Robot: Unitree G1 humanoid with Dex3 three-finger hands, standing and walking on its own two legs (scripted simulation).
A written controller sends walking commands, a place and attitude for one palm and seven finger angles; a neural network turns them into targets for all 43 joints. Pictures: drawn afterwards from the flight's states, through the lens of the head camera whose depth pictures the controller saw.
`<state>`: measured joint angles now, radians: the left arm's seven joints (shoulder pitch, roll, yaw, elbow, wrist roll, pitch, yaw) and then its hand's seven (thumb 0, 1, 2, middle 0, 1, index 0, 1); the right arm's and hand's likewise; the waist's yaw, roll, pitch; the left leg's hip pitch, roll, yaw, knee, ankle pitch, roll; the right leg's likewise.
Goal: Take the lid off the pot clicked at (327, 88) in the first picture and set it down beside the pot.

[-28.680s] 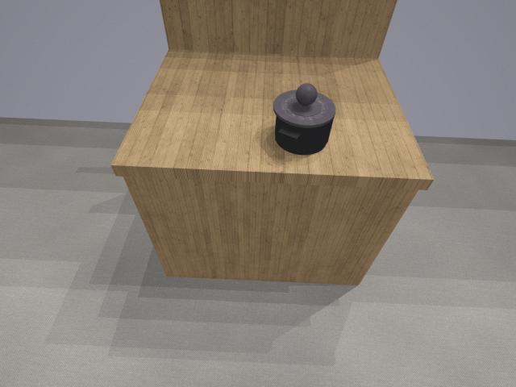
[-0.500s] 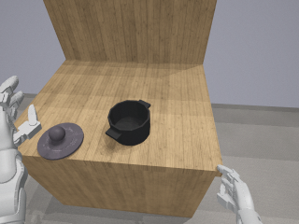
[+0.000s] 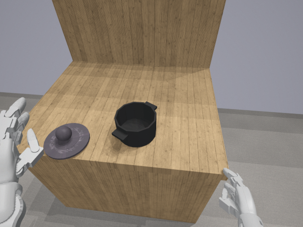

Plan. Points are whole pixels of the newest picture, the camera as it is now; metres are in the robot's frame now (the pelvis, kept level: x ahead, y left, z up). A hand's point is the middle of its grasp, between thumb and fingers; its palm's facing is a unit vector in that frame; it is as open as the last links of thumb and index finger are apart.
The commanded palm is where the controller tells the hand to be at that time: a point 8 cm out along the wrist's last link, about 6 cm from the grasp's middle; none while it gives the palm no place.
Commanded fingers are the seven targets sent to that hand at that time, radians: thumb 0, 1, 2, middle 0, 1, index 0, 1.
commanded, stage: draw the hand back to the body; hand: left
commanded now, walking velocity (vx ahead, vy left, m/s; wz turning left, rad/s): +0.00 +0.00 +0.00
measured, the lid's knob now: (63, 133) +0.40 +0.37 -0.03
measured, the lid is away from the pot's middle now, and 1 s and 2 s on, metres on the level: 0.26 0.26 0.26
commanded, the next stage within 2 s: step back with the hand held close in 0.36 s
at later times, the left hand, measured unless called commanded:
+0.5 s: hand (43, 161) +0.19 +0.24 +0.16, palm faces +0.42 -0.83 -0.37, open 7.4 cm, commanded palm +0.14 +0.28 +0.18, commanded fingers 0.00 0.90 0.90 -0.20 -0.30 -0.20 -0.30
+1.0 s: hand (27, 178) +0.16 +0.26 +0.15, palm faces +0.29 -0.83 -0.48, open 7.4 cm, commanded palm +0.09 +0.30 +0.18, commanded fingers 0.00 0.90 0.90 -0.20 -0.30 -0.20 -0.30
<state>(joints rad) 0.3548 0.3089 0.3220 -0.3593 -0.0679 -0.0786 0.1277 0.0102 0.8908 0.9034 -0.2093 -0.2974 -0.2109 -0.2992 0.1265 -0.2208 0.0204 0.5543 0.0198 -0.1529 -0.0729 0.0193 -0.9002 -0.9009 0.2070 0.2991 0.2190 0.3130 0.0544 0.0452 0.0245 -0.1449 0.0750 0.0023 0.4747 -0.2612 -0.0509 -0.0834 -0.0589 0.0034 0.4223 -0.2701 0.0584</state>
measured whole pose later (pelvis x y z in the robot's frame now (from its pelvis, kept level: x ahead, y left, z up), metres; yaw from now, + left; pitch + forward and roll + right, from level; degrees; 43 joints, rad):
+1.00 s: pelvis -0.05 +0.02 -0.01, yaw -2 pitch +1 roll -2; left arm 0.63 0.41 0.40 -0.67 -0.06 -0.19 0.11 0.01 0.89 0.90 -0.21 -0.30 -0.22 -0.30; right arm 0.17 -0.18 0.01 0.54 0.03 -0.05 -0.04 0.02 -0.90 -0.90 0.21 0.30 0.20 0.30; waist 0.02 0.00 0.09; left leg -0.39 0.08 0.02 0.64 -0.27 -0.02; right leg -0.31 -0.08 -0.03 0.54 -0.23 0.08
